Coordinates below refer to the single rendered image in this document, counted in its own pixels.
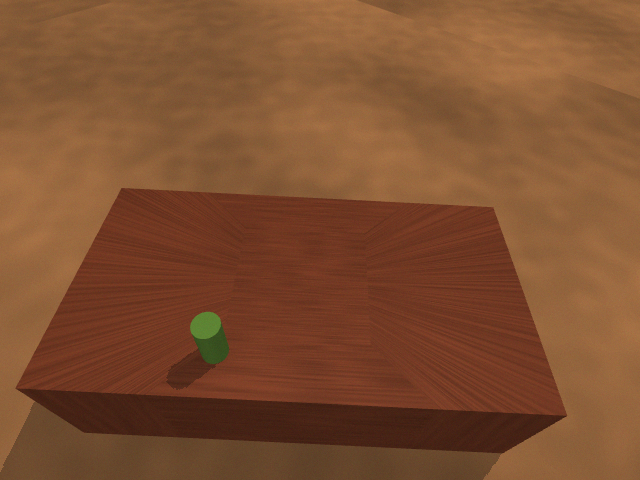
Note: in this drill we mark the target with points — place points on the can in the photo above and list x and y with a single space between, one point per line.
208 333

